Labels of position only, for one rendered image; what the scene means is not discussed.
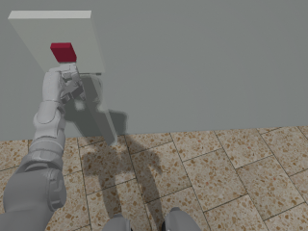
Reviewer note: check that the robot thigh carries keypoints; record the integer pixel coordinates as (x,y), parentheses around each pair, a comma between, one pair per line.
(118,224)
(180,221)

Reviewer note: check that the robot left hand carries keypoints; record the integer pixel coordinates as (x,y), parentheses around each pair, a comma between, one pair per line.
(55,89)

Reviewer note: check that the robot left upper arm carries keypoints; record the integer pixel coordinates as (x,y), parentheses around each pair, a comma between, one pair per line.
(32,198)

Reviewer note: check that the robot left forearm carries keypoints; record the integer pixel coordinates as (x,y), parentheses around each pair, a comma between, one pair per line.
(47,147)

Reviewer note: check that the button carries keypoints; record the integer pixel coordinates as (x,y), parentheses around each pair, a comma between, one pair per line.
(63,52)

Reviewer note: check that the panel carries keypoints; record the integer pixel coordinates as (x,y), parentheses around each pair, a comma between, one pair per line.
(39,29)

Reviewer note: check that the left robot thigh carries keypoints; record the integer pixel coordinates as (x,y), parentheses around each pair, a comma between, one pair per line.
(118,224)

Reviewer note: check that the right robot thigh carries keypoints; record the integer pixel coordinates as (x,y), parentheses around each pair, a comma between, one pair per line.
(180,221)

